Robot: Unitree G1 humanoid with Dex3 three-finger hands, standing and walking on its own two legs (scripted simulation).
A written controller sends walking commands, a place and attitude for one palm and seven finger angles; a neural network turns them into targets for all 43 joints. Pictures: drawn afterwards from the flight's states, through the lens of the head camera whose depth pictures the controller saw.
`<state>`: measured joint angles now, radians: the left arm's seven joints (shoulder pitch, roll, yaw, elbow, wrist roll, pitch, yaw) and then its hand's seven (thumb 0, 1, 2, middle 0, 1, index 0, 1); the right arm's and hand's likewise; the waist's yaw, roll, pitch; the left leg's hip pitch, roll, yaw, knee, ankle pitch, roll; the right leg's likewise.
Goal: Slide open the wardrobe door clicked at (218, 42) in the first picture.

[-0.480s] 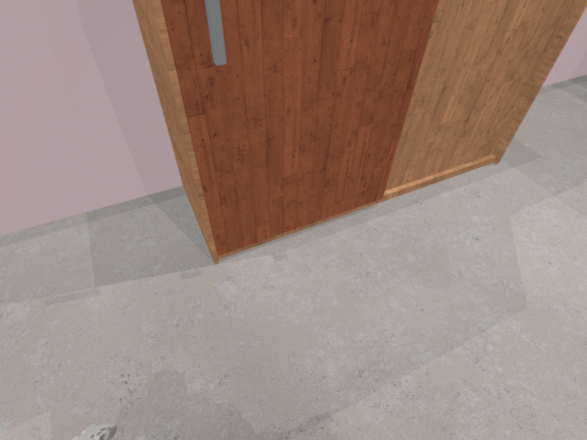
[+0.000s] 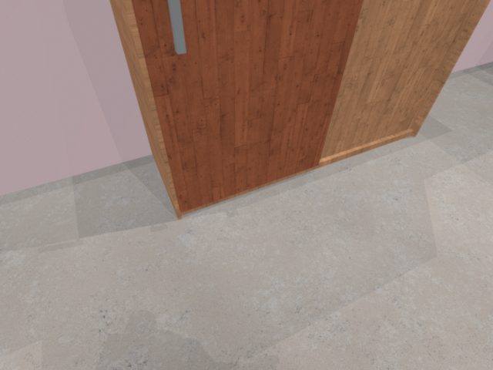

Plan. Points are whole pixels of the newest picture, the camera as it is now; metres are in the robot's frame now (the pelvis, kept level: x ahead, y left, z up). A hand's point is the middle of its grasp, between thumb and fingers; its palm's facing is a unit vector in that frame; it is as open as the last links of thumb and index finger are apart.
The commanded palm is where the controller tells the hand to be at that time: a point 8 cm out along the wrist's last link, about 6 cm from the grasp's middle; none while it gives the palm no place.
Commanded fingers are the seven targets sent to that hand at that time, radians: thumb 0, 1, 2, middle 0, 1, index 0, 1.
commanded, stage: stand and wait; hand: left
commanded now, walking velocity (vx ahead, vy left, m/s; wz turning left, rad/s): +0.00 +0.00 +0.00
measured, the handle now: (172, 4) +0.96 +0.27 +0.21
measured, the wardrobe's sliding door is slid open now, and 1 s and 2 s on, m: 0.00 0.00 0.00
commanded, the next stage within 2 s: look at it before walking up in 0.34 s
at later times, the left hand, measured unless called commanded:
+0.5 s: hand out of the picture +0.08 +0.24 -0.15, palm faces -0.04 -0.94 -0.33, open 7.3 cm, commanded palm none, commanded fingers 0.00 0.90 0.90 -0.20 -0.30 -0.20 -0.30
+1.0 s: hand out of the picture +0.07 +0.25 -0.15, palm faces -0.04 -0.94 -0.33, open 7.3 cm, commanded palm none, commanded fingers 0.00 0.90 0.90 -0.20 -0.30 -0.20 -0.30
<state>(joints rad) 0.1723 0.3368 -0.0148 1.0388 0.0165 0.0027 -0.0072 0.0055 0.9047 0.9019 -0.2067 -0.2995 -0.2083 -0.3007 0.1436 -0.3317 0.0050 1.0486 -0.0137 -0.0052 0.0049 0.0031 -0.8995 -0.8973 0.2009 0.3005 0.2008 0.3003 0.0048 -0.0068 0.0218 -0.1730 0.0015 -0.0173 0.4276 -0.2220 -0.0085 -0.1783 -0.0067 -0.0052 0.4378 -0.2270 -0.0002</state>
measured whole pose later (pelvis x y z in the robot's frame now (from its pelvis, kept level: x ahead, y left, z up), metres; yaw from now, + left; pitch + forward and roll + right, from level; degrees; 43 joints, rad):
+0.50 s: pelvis +0.00 +0.00 +0.00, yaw +0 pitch -2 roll +0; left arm 0.14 0.34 -0.01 1.07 0.02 -0.01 -0.01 0.00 0.91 0.90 -0.21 -0.30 -0.21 -0.30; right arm 0.15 -0.33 0.01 1.10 -0.01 -0.01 0.01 0.00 -0.90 -0.90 0.20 0.30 0.20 0.30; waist 0.00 0.00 0.02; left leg -0.16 0.01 -0.01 0.39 -0.19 -0.02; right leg -0.17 0.00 0.00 0.39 -0.20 -0.01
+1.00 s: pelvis +0.00 +0.00 +0.00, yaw -1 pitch -2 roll +0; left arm 0.15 0.35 -0.01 1.08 0.02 -0.01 -0.01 0.00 0.91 0.90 -0.21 -0.30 -0.21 -0.30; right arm 0.13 -0.33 0.01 1.10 -0.01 -0.01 0.00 0.00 -0.90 -0.90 0.20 0.30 0.20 0.30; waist 0.00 -0.01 0.02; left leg -0.14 0.01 -0.01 0.36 -0.19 -0.01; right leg -0.15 0.00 0.00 0.37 -0.19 0.00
